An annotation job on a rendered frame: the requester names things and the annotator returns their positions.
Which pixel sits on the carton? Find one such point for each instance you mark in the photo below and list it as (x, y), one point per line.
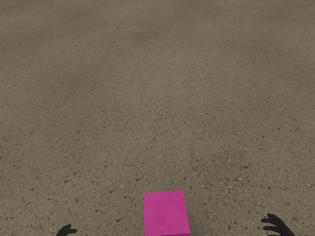
(165, 214)

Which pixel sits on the right robot hand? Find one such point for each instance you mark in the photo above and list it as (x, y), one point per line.
(280, 227)

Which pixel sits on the left robot hand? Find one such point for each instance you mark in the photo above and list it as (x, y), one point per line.
(65, 230)

